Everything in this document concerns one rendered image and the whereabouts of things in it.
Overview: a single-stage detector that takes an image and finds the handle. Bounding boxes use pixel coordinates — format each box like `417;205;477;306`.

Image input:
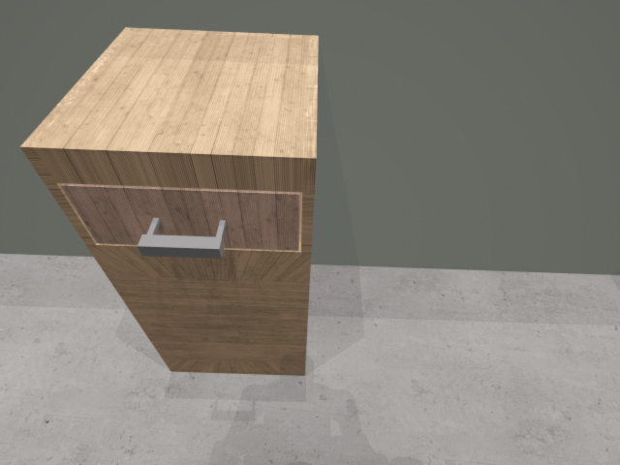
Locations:
138;218;227;259

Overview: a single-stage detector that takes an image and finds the cabinet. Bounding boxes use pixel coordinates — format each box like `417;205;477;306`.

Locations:
20;27;319;376

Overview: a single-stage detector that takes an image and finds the drawer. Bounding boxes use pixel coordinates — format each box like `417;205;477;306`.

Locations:
61;183;302;251

